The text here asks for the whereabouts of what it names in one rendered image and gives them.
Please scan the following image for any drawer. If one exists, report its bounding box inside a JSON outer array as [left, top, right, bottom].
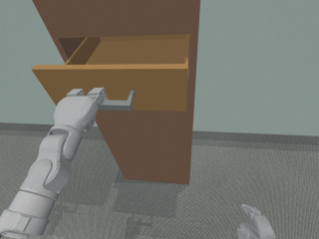
[[31, 34, 190, 112]]

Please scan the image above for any cabinet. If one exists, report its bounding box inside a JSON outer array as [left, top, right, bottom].
[[32, 0, 200, 185]]

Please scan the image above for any robot left hand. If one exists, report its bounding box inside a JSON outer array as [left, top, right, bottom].
[[53, 88, 109, 133]]

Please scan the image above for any robot right hand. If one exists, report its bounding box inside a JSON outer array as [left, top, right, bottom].
[[237, 204, 276, 239]]

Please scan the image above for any handle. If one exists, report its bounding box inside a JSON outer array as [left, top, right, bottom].
[[87, 90, 136, 112]]

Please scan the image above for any robot left forearm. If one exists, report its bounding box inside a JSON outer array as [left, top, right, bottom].
[[0, 124, 82, 239]]

